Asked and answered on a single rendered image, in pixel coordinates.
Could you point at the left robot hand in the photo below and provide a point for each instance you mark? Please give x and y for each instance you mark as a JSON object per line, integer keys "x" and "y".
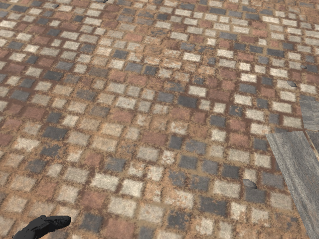
{"x": 43, "y": 225}

